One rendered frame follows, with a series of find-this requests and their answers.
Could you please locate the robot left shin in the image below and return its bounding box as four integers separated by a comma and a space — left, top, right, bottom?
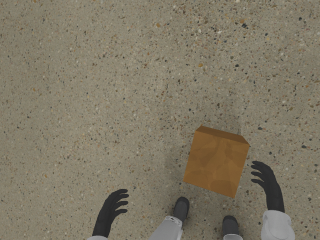
163, 215, 183, 229

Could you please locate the robot right hand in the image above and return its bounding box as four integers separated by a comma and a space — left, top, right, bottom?
251, 161, 285, 213

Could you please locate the carton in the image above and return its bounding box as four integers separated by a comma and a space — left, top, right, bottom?
183, 125, 250, 198

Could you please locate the robot right forearm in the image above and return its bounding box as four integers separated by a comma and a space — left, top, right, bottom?
261, 210, 295, 240

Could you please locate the robot left foot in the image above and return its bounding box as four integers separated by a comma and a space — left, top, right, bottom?
172, 197, 190, 230

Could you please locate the robot left hand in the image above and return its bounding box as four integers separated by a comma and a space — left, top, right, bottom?
92, 189, 129, 238

